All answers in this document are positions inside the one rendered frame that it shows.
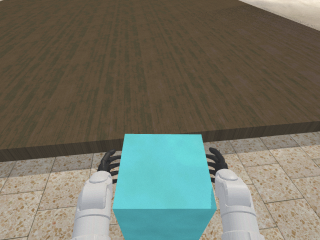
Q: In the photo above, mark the robot right forearm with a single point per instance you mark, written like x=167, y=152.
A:
x=237, y=210

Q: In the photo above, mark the robot left hand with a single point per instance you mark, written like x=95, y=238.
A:
x=106, y=166

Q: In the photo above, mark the robot left forearm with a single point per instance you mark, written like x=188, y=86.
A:
x=93, y=210

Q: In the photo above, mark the carton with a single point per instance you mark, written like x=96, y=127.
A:
x=164, y=189

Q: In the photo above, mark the robot right hand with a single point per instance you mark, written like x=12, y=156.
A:
x=219, y=162

